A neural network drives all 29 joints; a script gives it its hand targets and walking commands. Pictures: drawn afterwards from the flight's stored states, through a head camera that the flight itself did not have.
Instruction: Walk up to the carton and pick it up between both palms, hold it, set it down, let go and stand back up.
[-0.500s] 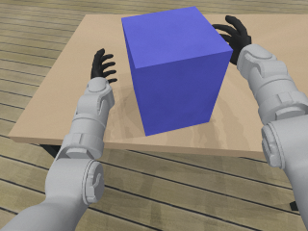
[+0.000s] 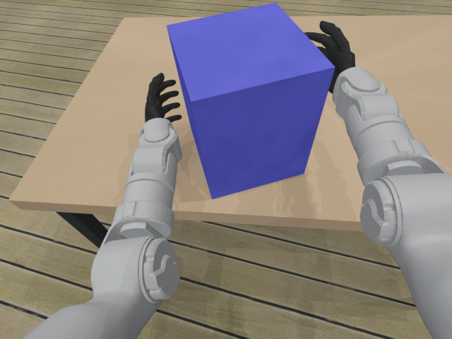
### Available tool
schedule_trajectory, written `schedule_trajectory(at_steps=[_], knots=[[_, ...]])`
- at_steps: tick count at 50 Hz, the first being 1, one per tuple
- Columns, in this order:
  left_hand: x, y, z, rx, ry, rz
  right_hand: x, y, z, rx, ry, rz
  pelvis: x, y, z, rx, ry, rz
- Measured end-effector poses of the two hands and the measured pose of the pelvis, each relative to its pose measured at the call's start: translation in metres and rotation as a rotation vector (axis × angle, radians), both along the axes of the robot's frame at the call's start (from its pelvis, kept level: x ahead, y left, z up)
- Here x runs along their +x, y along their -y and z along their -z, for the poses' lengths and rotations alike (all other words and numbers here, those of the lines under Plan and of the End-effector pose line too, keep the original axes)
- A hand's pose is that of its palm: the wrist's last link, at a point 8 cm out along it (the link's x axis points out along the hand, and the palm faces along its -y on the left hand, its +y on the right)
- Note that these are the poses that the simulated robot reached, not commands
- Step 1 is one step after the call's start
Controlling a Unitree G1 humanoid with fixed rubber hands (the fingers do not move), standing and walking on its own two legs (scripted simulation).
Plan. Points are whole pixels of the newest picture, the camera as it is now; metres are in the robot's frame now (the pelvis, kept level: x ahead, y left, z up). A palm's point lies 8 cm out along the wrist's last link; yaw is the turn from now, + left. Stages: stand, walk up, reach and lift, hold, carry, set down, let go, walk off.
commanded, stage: reach and lift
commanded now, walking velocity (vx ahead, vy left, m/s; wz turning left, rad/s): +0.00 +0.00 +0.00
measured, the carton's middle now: (242, 106) +0.52 +0.03 +0.11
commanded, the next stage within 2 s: none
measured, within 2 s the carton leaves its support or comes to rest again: leaves its support in 0.10 s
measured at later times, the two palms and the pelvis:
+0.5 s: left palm (149, 125) +0.43 +0.18 +0.14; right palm (326, 68) +0.50 -0.10 +0.21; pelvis +0.01 -0.01 +0.00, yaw +0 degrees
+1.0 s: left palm (148, 126) +0.43 +0.18 +0.14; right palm (324, 67) +0.50 -0.10 +0.21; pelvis +0.01 -0.01 +0.00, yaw +0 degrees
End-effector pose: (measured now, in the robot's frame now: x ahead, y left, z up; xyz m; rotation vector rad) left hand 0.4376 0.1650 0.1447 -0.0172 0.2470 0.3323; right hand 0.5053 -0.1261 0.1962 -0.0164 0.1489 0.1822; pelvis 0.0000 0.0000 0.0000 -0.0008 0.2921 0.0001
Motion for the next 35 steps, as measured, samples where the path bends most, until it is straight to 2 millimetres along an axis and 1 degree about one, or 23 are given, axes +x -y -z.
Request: schedule_trajectory(at_steps=[8, 17, 35], knots=[[-0.005, -0.007, 0.000, -0.015, -0.012, -0.024, -0.002, -0.011, -0.004, 0.049, 0.029, -0.014, 0.003, 0.005, -0.002, 0.006, 0.045, -0.001], [-0.007, -0.012, 0.001, -0.026, -0.015, -0.037, -0.003, -0.019, -0.010, 0.044, 0.053, -0.034, 0.006, 0.006, -0.003, 0.008, 0.069, -0.001], [-0.009, -0.014, 0.001, -0.018, -0.017, -0.046, -0.004, -0.023, -0.012, 0.056, 0.063, -0.037, 0.008, 0.007, -0.004, 0.009, 0.088, -0.001]])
